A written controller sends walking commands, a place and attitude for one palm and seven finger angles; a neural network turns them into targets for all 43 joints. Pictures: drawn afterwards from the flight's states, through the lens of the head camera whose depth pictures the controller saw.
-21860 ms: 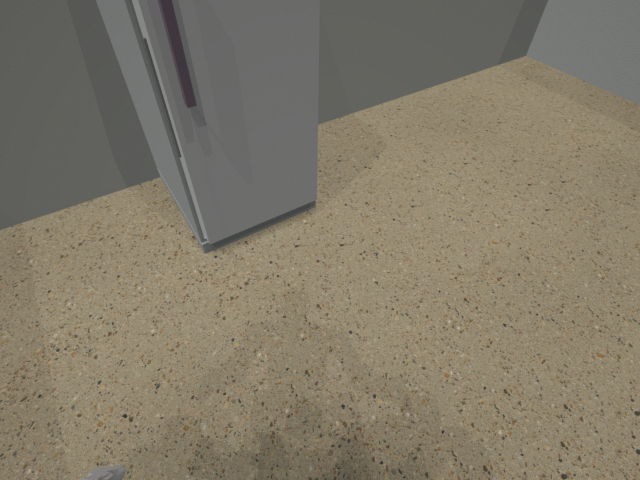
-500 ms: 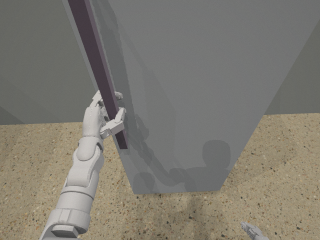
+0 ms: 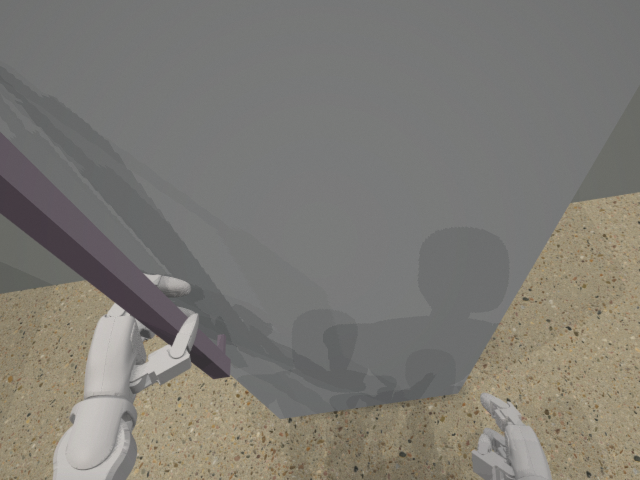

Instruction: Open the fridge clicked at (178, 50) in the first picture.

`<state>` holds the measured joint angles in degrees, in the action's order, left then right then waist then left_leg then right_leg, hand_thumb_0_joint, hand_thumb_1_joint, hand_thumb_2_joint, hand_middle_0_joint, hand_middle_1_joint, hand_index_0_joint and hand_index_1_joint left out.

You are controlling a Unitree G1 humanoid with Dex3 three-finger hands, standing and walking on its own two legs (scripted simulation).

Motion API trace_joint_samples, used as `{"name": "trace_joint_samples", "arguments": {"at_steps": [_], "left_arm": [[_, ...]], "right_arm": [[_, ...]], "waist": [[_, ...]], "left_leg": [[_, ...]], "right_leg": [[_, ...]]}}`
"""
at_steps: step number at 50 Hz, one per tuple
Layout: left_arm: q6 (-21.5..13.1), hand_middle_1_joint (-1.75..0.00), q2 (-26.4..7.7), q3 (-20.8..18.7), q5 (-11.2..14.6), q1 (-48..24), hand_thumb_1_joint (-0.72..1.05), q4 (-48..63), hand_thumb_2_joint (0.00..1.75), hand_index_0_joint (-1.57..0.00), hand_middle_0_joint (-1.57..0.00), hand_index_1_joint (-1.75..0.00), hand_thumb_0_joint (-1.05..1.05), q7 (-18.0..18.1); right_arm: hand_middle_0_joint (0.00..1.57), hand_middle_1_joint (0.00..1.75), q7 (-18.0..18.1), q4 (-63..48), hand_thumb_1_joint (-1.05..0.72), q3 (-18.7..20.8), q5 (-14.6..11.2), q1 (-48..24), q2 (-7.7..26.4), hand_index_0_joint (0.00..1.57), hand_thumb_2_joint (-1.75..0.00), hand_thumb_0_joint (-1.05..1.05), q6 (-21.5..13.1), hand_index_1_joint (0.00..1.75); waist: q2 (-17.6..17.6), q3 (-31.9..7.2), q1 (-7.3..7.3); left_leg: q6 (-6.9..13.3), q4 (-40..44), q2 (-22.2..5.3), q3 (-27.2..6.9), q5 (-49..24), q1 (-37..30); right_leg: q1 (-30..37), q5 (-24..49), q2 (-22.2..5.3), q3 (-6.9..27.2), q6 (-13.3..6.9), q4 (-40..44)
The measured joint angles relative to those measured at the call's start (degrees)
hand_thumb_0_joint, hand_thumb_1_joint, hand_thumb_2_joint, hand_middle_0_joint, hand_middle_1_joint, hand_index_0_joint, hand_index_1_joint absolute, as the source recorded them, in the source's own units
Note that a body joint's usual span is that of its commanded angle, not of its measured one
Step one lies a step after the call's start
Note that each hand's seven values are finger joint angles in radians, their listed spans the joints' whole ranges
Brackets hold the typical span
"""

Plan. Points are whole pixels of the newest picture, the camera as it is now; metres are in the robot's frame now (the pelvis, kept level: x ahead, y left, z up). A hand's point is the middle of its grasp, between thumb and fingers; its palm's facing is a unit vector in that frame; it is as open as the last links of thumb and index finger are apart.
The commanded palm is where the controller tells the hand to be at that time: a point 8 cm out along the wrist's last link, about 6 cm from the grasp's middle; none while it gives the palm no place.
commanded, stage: walk backward, drawing the door open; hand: left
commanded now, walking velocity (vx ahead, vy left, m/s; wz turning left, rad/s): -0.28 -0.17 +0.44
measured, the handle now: (139, 275) +0.29 +0.18 +0.15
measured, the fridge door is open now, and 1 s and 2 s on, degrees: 1 1 40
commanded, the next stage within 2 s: none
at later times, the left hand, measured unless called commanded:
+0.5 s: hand (190, 342) +0.25 +0.15 +0.08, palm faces +0.50 -0.80 -0.34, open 6.7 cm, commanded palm +0.20 +0.18 +0.07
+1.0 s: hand (198, 339) +0.26 +0.14 +0.08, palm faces +0.67 -0.70 -0.24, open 6.9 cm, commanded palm +0.19 +0.16 +0.07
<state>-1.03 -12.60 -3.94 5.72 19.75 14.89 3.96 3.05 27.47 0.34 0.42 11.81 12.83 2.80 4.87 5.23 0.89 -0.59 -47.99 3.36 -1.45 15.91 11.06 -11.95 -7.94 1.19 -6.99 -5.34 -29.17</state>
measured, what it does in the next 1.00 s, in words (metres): steps to the right, turning left: left foot, then right foot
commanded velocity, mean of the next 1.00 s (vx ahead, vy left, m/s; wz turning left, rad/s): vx -0.25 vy -0.16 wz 0.54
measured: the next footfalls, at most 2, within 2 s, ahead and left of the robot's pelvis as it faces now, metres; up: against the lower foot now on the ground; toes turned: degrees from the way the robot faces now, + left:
left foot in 0.24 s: +0.21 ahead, +0.09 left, -0.01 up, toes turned +6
right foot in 0.44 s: +0.16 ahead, -0.20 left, -0.01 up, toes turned +26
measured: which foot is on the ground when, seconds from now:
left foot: up 0.00-0.22, down 0.24-0.44, up 0.46-0.72, down 0.74-1.00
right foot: down 0.00-0.22, up 0.24-0.42, down 0.44-1.00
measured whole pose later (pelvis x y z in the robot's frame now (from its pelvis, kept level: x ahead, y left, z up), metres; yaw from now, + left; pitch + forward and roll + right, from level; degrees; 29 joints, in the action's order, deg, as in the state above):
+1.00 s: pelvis +0.05 -0.19 -0.02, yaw +29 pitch +0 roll +1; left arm 0.7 -13.8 -11.5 4.7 -4.4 -3.0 7.7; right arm 2.9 34.4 -2.0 0.7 10.1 8.6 -4.2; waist 4.1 5.2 3.6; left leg -4.6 -30.6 -3.3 -4.5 17.7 13.3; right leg -20.0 -10.9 2.0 -4.5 -0.2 -30.8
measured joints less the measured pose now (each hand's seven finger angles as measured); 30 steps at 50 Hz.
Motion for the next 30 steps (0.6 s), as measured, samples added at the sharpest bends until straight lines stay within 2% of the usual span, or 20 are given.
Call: {"name": "trace_joint_samples", "arguments": {"at_steps": [1,3,5,9,10,11,12,13,15,16,18,20,22,23,25,27,28,30], "left_arm": [[-0.9,-1.32,0.4,0.2,-0.1,0.3,0.56,-0.1,0.78,-0.33,-0.38,-1.39,-0.05,-0.2],[-3.0,-1.32,1.7,0.4,-0.9,0.8,0.56,-0.3,0.79,-0.33,-0.38,-1.40,-0.05,-0.1],[-4.5,-1.33,3.1,0.2,-1.8,1.6,0.57,0.1,0.79,-0.33,-0.39,-1.40,-0.05,0.1],[-5.5,-1.36,4.3,-0.7,-2.4,5.2,0.58,3.0,0.81,-0.35,-0.41,-1.40,-0.03,0.8],[-5.7,-1.36,4.3,-0.7,-2.4,6.4,0.58,3.9,0.81,-0.35,-0.42,-1.40,-0.03,1.0],[-5.9,-1.37,4.3,-0.9,-2.1,7.7,0.58,5.1,0.82,-0.36,-0.42,-1.40,-0.03,1.4],[-6.3,-1.37,4.1,-1.2,-1.9,9.2,0.58,6.5,0.82,-0.36,-0.43,-1.40,-0.03,2.0],[-6.8,-1.38,3.1,-2.1,-1.7,9.4,0.58,7.1,0.82,-0.36,-0.43,-1.40,-0.03,2.9],[-6.5,-1.39,1.5,-3.8,-2.2,8.0,0.57,6.2,0.82,-0.35,-0.44,-1.40,-0.04,4.0],[-5.2,-1.39,1.0,-4.3,-2.3,7.2,0.58,5.7,0.81,-0.34,-0.44,-1.40,-0.05,4.2],[-2.5,-1.39,0.2,-4.9,-2.4,6.0,0.60,4.9,0.80,-0.31,-0.44,-1.40,-0.05,4.7],[-0.8,-1.37,-1.4,-5.6,-1.7,4.4,0.61,3.8,0.78,-0.29,-0.41,-1.40,-0.05,5.1],[-0.1,-1.35,-2.9,-7.4,-0.6,2.2,0.61,2.6,0.78,-0.27,-0.40,-1.40,-0.05,4.9],[-0.1,-1.34,-3.1,-8.3,-0.7,0.9,0.60,1.7,0.77,-0.26,-0.40,-1.40,-0.06,5.0],[-0.1,-1.33,-3.0,-9.0,-1.4,-1.3,0.59,-0.3,0.77,-0.26,-0.40,-1.40,-0.06,4.9],[-0.6,-1.32,-2.2,-9.0,-2.1,-3.0,0.59,-2.5,0.78,-0.25,-0.39,-1.40,-0.06,4.8],[-1.1,-1.32,-1.8,-9.0,-2.4,-3.7,0.59,-3.7,0.78,-0.25,-0.39,-1.40,-0.06,4.7],[-2.2,-1.31,-1.7,-8.9,-2.6,-5.1,0.59,-5.5,0.79,-0.26,-0.39,-1.40,-0.05,4.5]], "right_arm": [[0.20,0.30,0.6,0.5,-0.90,-0.1,-0.1,-0.1,0.2,0.20,-0.90,0.01,-0.8,0.30],[0.20,0.30,1.0,1.9,-0.91,-0.5,0.0,-1.1,0.5,0.20,-0.90,0.01,-2.3,0.30],[0.20,0.30,1.0,3.4,-0.91,-1.1,0.1,-2.3,0.3,0.20,-0.90,0.01,-2.9,0.30],[0.20,0.30,1.6,4.6,-0.91,-2.2,0.1,-4.1,-0.6,0.20,-0.90,0.01,-2.5,0.30],[0.20,0.30,1.8,4.7,-0.91,-2.3,0.0,-4.4,-0.6,0.20,-0.90,0.01,-2.5,0.30],[0.20,0.30,1.9,4.3,-0.90,-2.5,-0.1,-4.9,-0.3,0.20,-0.90,0.01,-2.3,0.30],[0.21,0.30,1.7,3.7,-0.90,-2.5,0.2,-5.3,-0.1,0.21,-0.90,0.01,-2.4,0.30],[0.21,0.30,1.3,3.7,-0.90,-2.5,1.1,-5.2,-0.8,0.23,-0.90,0.01,-3.0,0.32],[0.20,0.30,0.5,4.8,-0.91,-1.8,1.6,-4.6,-2.6,0.26,-0.90,0.01,-4.4,0.33],[0.20,0.30,0.4,5.2,-0.91,-1.6,1.6,-4.0,-3.0,0.26,-0.90,0.01,-5.1,0.33],[0.20,0.30,1.0,5.9,-0.91,-1.7,1.3,-2.8,-3.2,0.26,-0.90,0.01,-6.3,0.33],[0.21,0.30,1.8,6.3,-0.91,-2.0,1.0,-1.8,-3.3,0.25,-0.90,0.01,-7.4,0.32],[0.21,0.30,2.2,6.3,-0.90,-2.2,0.8,-1.1,-3.5,0.24,-0.90,0.01,-8.5,0.32],[0.21,0.30,2.3,6.7,-0.90,-2.0,0.7,-1.2,-3.2,0.23,-0.90,0.01,-8.8,0.32],[0.21,0.30,2.4,8.5,-0.90,-1.2,0.8,-0.9,-2.4,0.23,-0.90,0.01,-8.8,0.31],[0.21,0.30,2.5,10.4,-0.90,-0.2,1.2,-0.3,-1.1,0.22,-0.90,0.01,-8.4,0.31],[0.21,0.30,2.6,11.1,-0.90,0.2,1.2,-0.1,-0.5,0.22,-0.90,0.01,-8.3,0.31],[0.21,0.30,3.1,11.6,-0.90,0.7,1.1,0.4,0.5,0.21,-0.90,0.01,-8.1,0.31]], "waist": [[0.0,0.0,-0.29],[-0.2,0.8,-1.07],[-0.8,1.6,-1.73],[-1.8,1.4,-2.40],[-1.5,1.2,-2.52],[-0.6,1.1,-3.07],[0.6,0.7,-4.11],[-0.6,1.2,-4.08],[-3.4,1.9,-2.07],[-3.4,1.5,-0.79],[-2.3,0.6,1.04],[-1.3,-0.1,1.78],[-1.2,-0.6,1.82],[-0.9,-0.2,1.96],[-1.5,-0.7,1.86],[-2.5,-1.7,1.39],[-3.0,-2.1,1.34],[-3.9,-2.4,1.72]], "left_leg": [[0.6,-6.2,0.9,-0.1,4.7,4.0],[0.8,-14.7,1.6,1.0,8.2,11.7],[0.4,-14.8,0.9,3.4,7.0,16.9],[0.4,2.9,-1.1,9.2,-2.1,17.4],[0.9,8.6,-1.3,10.1,-5.6,15.8],[2.6,14.5,-2.1,10.1,-13.7,13.4],[5.2,17.7,-3.2,8.5,-17.3,11.1],[5.4,17.2,-2.8,8.2,-13.2,10.0],[3.2,16.2,-1.0,6.6,-9.3,9.5],[2.2,16.8,-0.7,4.8,-9.5,9.5],[0.8,18.2,-1.1,0.9,-11.2,9.9],[-0.3,18.8,-2.4,-2.0,-12.0,11.2],[-1.2,17.2,-3.5,-3.7,-9.6,14.0],[-1.2,14.8,-4.0,-4.6,-5.0,15.6],[-1.6,1.4,-2.8,-4.0,4.0,19.9],[-1.9,-11.3,-1.3,-1.8,7.8,21.9],[-2.0,-13.9,-1.1,-0.5,9.0,21.3],[-1.9,-12.7,-1.1,1.9,11.5,18.2]], "right_leg": [[0.7,-3.6,-0.4,-0.3,-0.3,-0.2],[1.7,-7.5,-0.9,-0.8,0.5,-0.9],[3.6,-9.3,-1.1,-1.6,1.1,-0.8],[7.4,-13.8,-0.6,-4.7,1.9,-1.4],[7.5,-14.9,-0.2,-5.5,2.7,-3.7],[6.0,-15.6,0.5,-5.6,4.7,-9.1],[2.7,-17.4,1.6,-4.2,7.2,-18.3],[-0.7,-20.6,1.4,-1.5,8.5,-28.2],[-6.2,-24.2,1.9,4.3,8.8,-40.5],[-8.0,-25.0,2.3,6.3,8.5,-41.8],[-9.3,-25.5,2.0,9.5,7.4,-35.0],[-8.1,-23.4,0.8,11.3,6.5,-22.3],[-6.7,-16.6,-0.4,10.7,6.0,-10.9],[-7.1,-11.3,-0.1,9.0,5.6,-9.6],[-8.2,-8.5,-0.4,7.3,4.0,-9.2],[-8.2,-7.9,-1.3,6.6,3.0,-7.0],[-8.0,-7.3,-1.8,6.2,2.8,-5.6],[-7.6,-6.2,-2.9,5.0,2.4,-3.1]]}}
